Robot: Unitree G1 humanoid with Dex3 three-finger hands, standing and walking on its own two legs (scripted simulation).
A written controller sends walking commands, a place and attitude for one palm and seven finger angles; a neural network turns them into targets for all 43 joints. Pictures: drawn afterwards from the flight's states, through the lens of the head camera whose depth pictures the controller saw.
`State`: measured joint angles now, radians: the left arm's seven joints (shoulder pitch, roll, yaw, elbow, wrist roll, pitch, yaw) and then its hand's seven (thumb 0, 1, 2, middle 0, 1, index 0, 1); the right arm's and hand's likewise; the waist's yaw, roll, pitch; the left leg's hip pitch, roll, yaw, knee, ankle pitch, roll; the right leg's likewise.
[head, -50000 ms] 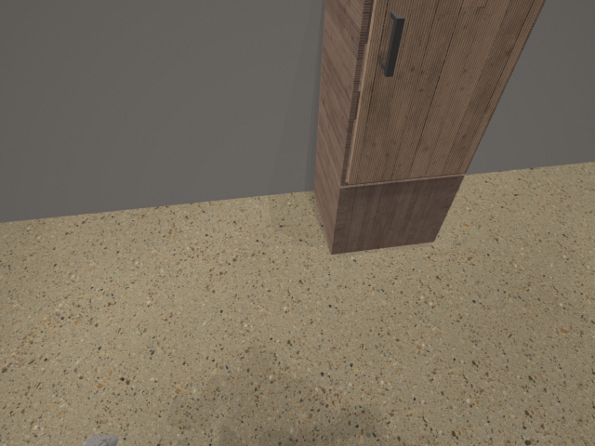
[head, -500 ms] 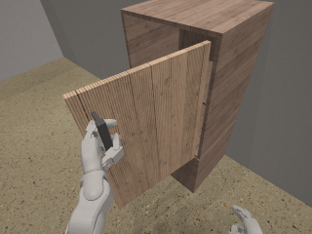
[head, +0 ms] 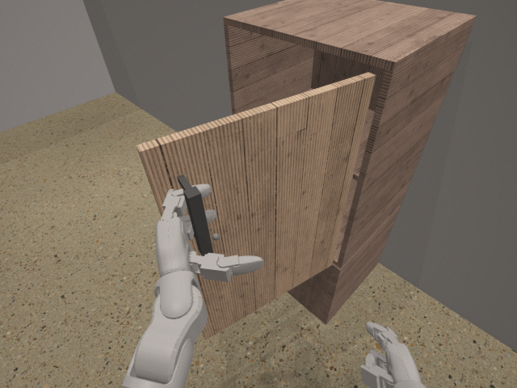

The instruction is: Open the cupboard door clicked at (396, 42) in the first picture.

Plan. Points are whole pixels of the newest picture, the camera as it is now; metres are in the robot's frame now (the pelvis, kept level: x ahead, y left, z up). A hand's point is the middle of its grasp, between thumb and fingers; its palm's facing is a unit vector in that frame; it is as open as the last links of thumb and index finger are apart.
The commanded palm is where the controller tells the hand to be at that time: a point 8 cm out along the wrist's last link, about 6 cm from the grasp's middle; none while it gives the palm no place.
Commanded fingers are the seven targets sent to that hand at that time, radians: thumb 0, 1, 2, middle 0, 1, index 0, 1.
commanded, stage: open thumb and fingers to let go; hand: left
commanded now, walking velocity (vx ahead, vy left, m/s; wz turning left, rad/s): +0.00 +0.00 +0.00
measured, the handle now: (194, 216) +0.33 +0.14 +0.12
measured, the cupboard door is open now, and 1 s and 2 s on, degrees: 77 78 78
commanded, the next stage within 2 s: slide the hand sideways off the handle in 0.22 s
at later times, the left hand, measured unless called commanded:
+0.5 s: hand (204, 248) +0.27 +0.11 +0.12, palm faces -0.06 -0.99 -0.08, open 15.8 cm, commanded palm +0.25 +0.13 +0.12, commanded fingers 0.00 -0.50 0.30 -0.15 -0.30 -0.15 -0.30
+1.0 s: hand (198, 266) +0.24 +0.11 +0.12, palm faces -0.10 -0.99 -0.03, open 16.1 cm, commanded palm +0.21 +0.18 +0.12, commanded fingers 0.00 -0.50 0.30 -0.15 -0.30 -0.15 -0.30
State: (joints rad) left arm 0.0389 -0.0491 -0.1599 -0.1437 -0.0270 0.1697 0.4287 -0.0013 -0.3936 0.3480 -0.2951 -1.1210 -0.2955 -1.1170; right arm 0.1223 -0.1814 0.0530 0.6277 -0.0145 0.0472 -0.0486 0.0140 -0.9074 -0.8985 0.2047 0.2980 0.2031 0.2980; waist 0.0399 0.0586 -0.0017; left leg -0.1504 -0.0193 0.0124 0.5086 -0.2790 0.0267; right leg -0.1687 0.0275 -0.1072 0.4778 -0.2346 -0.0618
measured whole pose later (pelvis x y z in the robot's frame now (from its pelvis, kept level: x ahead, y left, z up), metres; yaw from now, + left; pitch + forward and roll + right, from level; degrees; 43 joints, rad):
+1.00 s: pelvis +0.01 +0.01 +0.00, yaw -2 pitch -3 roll +0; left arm 0.28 0.15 -0.05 -0.35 -0.16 0.16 -0.05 -0.01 -0.50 0.30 -0.22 -0.34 -0.20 -0.35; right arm 0.19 -0.20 0.08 0.52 0.03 0.03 -0.03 0.02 -0.91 -0.90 0.21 0.30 0.20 0.30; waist 0.02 0.04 -0.03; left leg -0.18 -0.02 0.05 0.55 -0.32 0.04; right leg -0.22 0.03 -0.07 0.54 -0.27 -0.05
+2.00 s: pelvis +0.01 +0.02 -0.01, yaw +0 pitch -2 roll -2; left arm 0.44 0.28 0.22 -0.38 -0.31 0.05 -0.29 -0.01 -0.50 0.30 -0.15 -0.30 -0.15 -0.30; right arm 0.23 -0.24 0.08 0.59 0.05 -0.27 -0.07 0.02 -0.90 -0.90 0.21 0.30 0.20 0.30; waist 0.05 0.06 -0.04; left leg -0.23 -0.03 0.02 0.60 -0.33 0.05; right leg -0.24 0.02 -0.10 0.54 -0.27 -0.03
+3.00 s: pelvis +0.03 +0.01 +0.01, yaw -2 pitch -4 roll -1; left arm 0.46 0.33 0.31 -0.36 -0.07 -0.08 0.12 0.01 0.82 0.87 -0.21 -0.30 -0.21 -0.30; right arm 0.18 -0.24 0.01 0.64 0.01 -0.08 -0.06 0.01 -0.91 -0.90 0.21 0.30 0.20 0.30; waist 0.07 0.07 0.02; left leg -0.06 -0.01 0.04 0.41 -0.27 0.04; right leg -0.08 0.04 -0.07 0.37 -0.21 -0.05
